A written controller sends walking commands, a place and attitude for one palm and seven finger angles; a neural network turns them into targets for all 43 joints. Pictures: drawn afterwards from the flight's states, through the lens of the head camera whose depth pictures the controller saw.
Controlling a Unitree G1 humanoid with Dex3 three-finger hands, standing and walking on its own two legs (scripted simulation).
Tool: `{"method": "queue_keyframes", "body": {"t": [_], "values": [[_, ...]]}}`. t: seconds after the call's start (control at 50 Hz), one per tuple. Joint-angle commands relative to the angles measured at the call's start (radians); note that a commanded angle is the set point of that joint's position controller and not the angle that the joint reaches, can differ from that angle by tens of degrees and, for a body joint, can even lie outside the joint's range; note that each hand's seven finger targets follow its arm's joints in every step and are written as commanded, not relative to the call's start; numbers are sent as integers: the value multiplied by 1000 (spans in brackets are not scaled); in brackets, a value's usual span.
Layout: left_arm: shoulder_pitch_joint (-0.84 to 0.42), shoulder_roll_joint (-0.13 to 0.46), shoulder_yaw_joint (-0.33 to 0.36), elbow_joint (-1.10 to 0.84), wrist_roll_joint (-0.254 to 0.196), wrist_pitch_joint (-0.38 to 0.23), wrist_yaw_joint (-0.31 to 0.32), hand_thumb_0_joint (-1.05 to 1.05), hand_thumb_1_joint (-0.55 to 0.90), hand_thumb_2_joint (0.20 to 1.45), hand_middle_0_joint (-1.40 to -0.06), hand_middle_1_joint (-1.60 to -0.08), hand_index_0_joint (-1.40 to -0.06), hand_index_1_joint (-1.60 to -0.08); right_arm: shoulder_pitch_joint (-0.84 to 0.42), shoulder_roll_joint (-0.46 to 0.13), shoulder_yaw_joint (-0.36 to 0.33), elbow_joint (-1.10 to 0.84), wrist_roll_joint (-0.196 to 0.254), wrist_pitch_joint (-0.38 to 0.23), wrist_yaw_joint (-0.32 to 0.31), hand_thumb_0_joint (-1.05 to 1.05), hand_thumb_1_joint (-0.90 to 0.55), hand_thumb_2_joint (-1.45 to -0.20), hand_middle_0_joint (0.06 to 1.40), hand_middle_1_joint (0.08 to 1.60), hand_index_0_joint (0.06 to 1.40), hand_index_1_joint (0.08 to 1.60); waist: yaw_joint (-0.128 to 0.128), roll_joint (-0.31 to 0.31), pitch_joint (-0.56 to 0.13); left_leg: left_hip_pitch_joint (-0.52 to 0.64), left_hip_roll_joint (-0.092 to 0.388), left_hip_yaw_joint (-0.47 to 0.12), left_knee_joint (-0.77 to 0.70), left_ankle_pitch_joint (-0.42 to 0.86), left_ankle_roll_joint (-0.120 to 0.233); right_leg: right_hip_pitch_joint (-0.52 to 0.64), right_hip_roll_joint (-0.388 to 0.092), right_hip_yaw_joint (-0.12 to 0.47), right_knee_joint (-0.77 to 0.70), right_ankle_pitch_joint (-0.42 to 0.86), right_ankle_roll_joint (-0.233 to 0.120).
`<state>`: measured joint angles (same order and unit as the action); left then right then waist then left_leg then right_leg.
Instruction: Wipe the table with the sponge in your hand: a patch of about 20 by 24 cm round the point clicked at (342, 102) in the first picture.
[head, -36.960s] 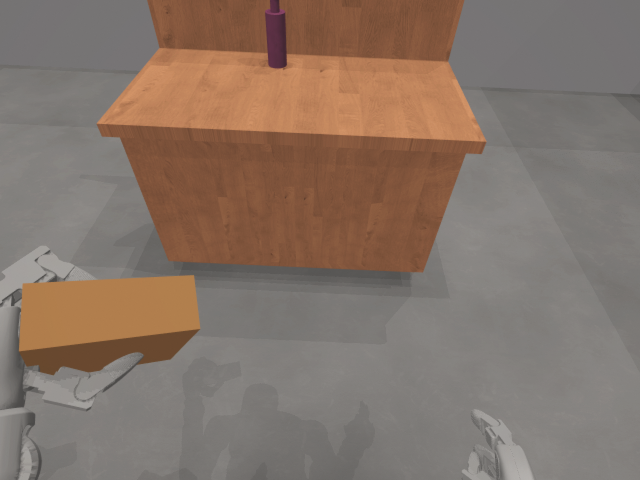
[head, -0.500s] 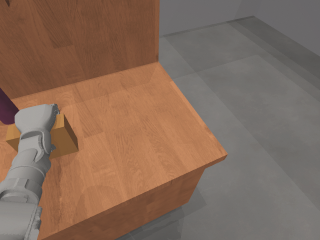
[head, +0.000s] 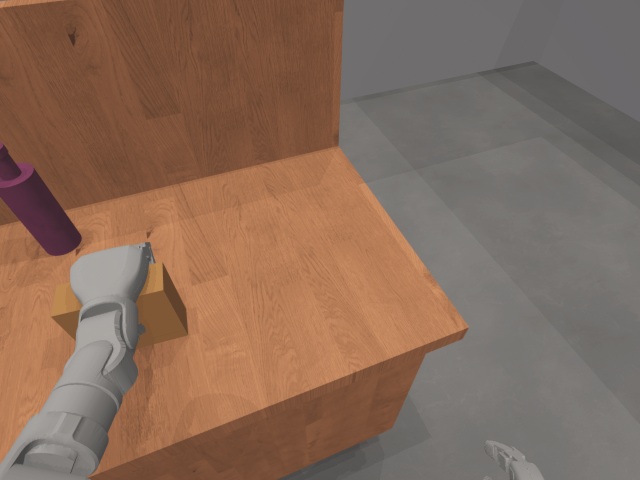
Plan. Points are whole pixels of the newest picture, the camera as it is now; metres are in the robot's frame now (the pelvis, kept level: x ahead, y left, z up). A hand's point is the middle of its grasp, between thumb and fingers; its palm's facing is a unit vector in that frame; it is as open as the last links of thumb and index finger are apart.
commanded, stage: wipe back along the first lane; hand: left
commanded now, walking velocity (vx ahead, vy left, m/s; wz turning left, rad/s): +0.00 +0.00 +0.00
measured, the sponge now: (132, 319) +0.33 +0.32 -0.03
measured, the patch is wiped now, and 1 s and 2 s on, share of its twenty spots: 1.00 1.00 1.00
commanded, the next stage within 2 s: lift the sponge slowly off the table in 0.60 s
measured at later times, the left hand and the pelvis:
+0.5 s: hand (135, 327) +0.29 +0.28 +0.02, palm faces -0.04 -0.04 -1.00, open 9.4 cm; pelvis +0.00 -0.02 +0.00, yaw +0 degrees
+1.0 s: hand (134, 347) +0.26 +0.27 +0.02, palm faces -0.06 -0.08 -1.00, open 9.4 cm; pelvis -0.02 -0.02 +0.00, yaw +0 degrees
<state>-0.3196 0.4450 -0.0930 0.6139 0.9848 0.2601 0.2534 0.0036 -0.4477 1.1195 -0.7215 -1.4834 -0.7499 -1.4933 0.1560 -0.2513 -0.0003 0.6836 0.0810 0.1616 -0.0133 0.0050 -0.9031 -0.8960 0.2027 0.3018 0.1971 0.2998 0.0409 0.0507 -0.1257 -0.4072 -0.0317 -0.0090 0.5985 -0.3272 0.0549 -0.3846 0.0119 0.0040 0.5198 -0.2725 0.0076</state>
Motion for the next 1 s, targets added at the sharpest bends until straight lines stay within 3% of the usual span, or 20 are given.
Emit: {"method": "queue_keyframes", "body": {"t": [0.0,0.02,0.08,0.12,0.18,0.32,0.38,0.42,0.5,0.52,0.58,0.62,0.64,0.68,0.72,0.78,0.82,0.9,0.94,0.98], "values": [[-87,49,-9,-83,-27,27,-41,0,100,1300,-1200,-1600,-1200,-1600,-101,-144,-49,-135,3,-39,-6,0,-900,-900,200,300,200,300,-10,-85,-139,113,29,-51,-82,339,-32,82,33,-31,-39,259,-88],[-78,58,9,-103,-32,27,-41,0,100,1300,-1200,-1600,-1200,-1600,-111,-143,-48,-137,5,-42,-6,0,-900,-900,200,300,200,300,0,-54,-152,126,30,-60,-84,362,-38,84,36,-26,-33,262,-93],[-38,24,-25,-134,-34,36,-47,0,100,1300,-1200,-1600,-1200,-1600,-118,-138,-45,-145,3,-46,-6,0,-900,-900,200,300,200,300,-4,-78,-159,134,25,-50,-77,369,-32,105,34,-26,-33,299,-90],[-3,75,30,-145,-41,42,-47,0,100,1300,-1200,-1600,-1200,-1600,-127,-144,-44,-144,4,-48,-8,0,-900,-900,200,300,200,300,8,-84,-153,125,23,-53,-85,357,-31,124,34,-16,-37,303,-92],[25,37,-4,-171,-41,50,-52,0,100,1300,-1200,-1600,-1200,-1600,-138,-137,-40,-154,2,-52,-10,0,-900,-900,200,300,200,300,8,-97,-143,122,16,-40,-82,347,-24,134,30,-17,-38,323,-87],[124,70,44,-233,-57,52,-53,0,100,1300,-1200,-1600,-1200,-1600,-162,-138,-38,-157,3,-62,-11,0,-900,-900,200,300,200,300,25,-109,-136,116,8,-38,-91,340,-22,175,29,12,-41,377,-89],[125,19,-11,-269,-56,60,-57,0,100,1300,-1200,-1600,-1200,-1600,-176,-130,-37,-169,4,-67,-12,0,-900,-900,200,300,200,300,17,-98,-117,120,6,-31,-92,319,-18,165,26,4,-48,355,-84],[161,83,61,-265,-61,60,-50,0,100,1300,-1200,-1600,-1200,-1600,-177,-137,-37,-158,3,-69,-12,0,-900,-900,200,300,200,300,33,-103,-118,116,5,-38,-97,320,-20,179,30,21,-49,357,-89],[233,18,6,-310,-64,59,-52,0,100,1300,-1200,-1600,-1200,-1600,-190,-125,-37,-173,3,-78,-8,0,-900,-900,200,300,200,300,33,-110,-124,121,1,-27,-95,325,-19,194,25,24,-47,401,-85],[260,43,47,-326,-74,55,-48,0,100,1300,-1200,-1600,-1200,-1600,-195,-126,-41,-170,3,-80,-7,0,-900,-900,200,300,200,300,43,-114,-132,124,2,-30,-97,329,-19,205,27,31,-46,409,-87],[286,-3,-4,-355,-68,60,-46,0,100,1300,-1200,-1600,-1200,-1600,-207,-121,-38,-181,2,-84,-5,0,-900,-900,200,300,200,300,37,-123,-112,119,3,-29,-98,318,-19,190,26,24,-46,391,-84],[306,37,48,-378,-78,67,-37,0,100,1300,-1200,-1600,-1200,-1600,-219,-125,-40,-178,3,-85,-5,0,-900,-900,200,300,200,300,49,-113,-100,115,5,-35,-109,303,-20,195,29,35,-50,366,-87],[315,13,19,-373,-72,73,-36,0,100,1300,-1200,-1600,-1200,-1600,-216,-121,-39,-178,2,-83,-7,0,-900,-900,200,300,200,300,47,-104,-95,118,5,-30,-107,293,-20,187,30,21,-51,336,-84],[257,4,-3,-373,-64,87,-36,0,100,1300,-1200,-1600,-1200,-1600,-225,-121,-35,-178,4,-82,-11,0,-900,-900,200,300,200,300,35,-112,-54,111,5,-31,-120,249,-18,155,31,25,-68,273,-83],[182,56,35,-387,-59,97,-31,0,100,1300,-1200,-1600,-1200,-1600,-238,-125,-33,-171,4,-79,-21,0,-900,-900,200,300,200,300,37,-96,-51,117,5,-37,-133,211,-16,145,35,34,-80,201,-85],[111,37,-6,-365,-42,111,-39,0,100,1300,-1200,-1600,-1200,-1600,-239,-117,-27,-168,4,-80,-32,0,-900,-900,200,300,200,300,26,-94,-36,129,2,-34,-138,179,-12,127,32,20,-92,139,-83],[91,97,50,-380,-42,104,-41,0,100,1300,-1200,-1600,-1200,-1600,-240,-121,-29,-163,2,-82,-37,0,-900,-900,200,300,200,300,38,-78,-77,146,1,-42,-143,187,-11,150,35,31,-93,136,-87],[60,70,12,-396,-29,85,-55,0,100,1300,-1200,-1600,-1200,-1600,-238,-112,-25,-166,-3,-89,-39,0,-900,-900,200,300,200,300,35,-51,-116,169,-2,-38,-139,206,-9,170,33,30,-91,166,-87],[99,106,52,-411,-33,69,-54,0,100,1300,-1200,-1600,-1200,-1600,-235,-111,-27,-170,-6,-92,-38,0,-900,-900,200,300,200,300,49,-21,-131,171,-3,-41,-139,227,-9,198,35,29,-86,189,-91],[77,100,43,-414,-33,62,-59,0,100,1300,-1200,-1600,-1200,-1600,-237,-111,-25,-169,-6,-94,-39,0,-900,-900,200,300,200,300,38,-49,-107,167,-2,-42,-141,225,-9,188,35,37,-93,201,-89]]}}
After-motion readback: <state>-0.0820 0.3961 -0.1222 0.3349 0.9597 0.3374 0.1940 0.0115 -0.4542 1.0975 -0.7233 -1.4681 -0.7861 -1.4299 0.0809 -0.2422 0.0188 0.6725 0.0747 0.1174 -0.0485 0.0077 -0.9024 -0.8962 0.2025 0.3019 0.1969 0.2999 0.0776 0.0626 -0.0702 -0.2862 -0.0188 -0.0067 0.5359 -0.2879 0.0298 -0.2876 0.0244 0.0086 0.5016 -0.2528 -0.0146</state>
